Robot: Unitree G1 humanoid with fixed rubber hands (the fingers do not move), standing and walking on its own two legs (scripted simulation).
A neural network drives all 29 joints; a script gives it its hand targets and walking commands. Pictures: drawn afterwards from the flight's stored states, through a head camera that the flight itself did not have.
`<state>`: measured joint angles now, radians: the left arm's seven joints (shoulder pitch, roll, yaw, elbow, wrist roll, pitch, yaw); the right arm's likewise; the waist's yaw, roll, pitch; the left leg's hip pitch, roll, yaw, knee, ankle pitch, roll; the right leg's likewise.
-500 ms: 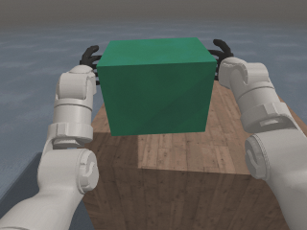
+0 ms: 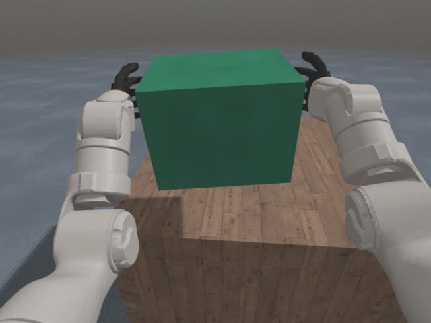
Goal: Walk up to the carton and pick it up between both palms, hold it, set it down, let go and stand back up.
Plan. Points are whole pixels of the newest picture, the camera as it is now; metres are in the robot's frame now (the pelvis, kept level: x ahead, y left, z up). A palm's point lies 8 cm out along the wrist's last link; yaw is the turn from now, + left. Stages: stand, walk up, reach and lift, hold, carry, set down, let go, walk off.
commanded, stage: hold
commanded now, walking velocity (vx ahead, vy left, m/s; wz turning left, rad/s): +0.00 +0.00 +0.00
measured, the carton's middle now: (220, 116) +0.39 +0.00 +0.29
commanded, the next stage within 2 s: none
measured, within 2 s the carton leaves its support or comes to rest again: neither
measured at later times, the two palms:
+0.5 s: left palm (127, 108) +0.38 +0.16 +0.31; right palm (309, 108) +0.38 -0.17 +0.31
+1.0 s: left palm (127, 109) +0.37 +0.16 +0.31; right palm (314, 96) +0.37 -0.17 +0.33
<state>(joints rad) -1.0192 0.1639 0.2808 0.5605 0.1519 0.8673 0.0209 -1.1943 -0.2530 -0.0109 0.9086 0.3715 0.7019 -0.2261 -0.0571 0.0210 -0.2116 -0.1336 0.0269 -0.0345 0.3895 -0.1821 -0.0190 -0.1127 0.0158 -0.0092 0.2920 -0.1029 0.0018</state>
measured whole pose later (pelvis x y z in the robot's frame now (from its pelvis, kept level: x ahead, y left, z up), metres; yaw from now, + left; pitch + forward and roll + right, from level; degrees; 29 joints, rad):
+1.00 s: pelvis +0.00 +0.00 +0.00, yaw +0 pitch -4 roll -1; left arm -1.02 0.16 0.28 0.58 0.15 0.85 0.02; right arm -1.22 -0.25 -0.01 0.95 0.35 0.69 -0.21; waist -0.06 0.02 -0.19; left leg -0.13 0.03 -0.04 0.38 -0.18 -0.02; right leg -0.12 0.02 -0.01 0.29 -0.10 0.00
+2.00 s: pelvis +0.01 +0.00 +0.00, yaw +0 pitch -3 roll -1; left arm -1.02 0.16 0.28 0.57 0.14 0.85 0.03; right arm -1.20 -0.25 -0.01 0.94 0.36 0.67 -0.21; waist -0.06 0.02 -0.17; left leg -0.13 0.03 -0.04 0.38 -0.18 -0.02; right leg -0.11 0.02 -0.01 0.28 -0.11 0.00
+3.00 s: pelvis +0.01 +0.00 +0.00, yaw +0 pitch -3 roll -1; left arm -1.02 0.16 0.28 0.57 0.14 0.86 0.04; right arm -1.13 -0.25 0.04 0.87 0.38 0.68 -0.21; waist -0.06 0.02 -0.19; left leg -0.13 0.03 -0.04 0.38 -0.19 -0.02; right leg -0.11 0.02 -0.01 0.28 -0.11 0.00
